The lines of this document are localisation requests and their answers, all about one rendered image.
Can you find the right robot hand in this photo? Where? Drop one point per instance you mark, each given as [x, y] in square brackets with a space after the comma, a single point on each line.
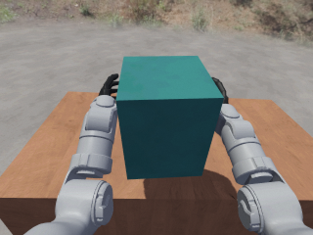
[221, 89]

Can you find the left robot hand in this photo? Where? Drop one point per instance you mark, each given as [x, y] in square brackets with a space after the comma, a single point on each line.
[107, 88]

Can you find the pedestal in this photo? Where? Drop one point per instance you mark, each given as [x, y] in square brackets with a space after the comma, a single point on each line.
[186, 205]

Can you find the carton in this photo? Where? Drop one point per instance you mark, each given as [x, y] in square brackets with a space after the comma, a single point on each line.
[167, 108]

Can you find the left robot upper arm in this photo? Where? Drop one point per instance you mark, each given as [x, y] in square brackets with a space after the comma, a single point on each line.
[83, 206]

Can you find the robot right forearm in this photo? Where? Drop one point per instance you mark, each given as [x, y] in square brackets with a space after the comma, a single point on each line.
[250, 164]

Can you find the robot left forearm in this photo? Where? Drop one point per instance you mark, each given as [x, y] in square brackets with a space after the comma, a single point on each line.
[93, 158]

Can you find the right robot upper arm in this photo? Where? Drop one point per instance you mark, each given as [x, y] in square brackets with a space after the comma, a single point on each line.
[270, 208]

